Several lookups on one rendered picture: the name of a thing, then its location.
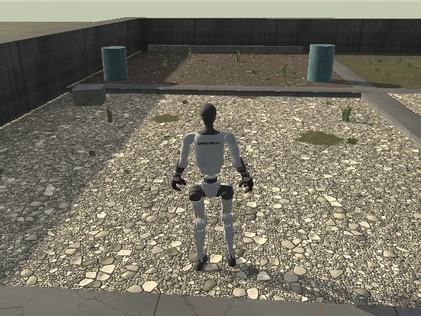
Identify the left robot upper arm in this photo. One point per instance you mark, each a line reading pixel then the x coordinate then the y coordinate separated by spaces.
pixel 185 148

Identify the robot right shin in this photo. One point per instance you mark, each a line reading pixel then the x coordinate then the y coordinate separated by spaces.
pixel 229 236

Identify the left robot forearm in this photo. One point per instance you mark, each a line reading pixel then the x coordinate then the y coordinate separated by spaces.
pixel 178 172

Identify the robot left hand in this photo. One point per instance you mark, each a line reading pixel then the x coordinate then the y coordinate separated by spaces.
pixel 180 182

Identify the right robot upper arm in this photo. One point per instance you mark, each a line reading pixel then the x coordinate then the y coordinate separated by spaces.
pixel 234 150

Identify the right robot forearm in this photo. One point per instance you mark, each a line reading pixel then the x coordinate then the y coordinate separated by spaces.
pixel 243 171

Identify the robot right hand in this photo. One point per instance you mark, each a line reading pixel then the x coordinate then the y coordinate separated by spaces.
pixel 248 183

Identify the robot right foot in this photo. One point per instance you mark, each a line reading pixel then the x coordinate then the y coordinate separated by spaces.
pixel 231 261

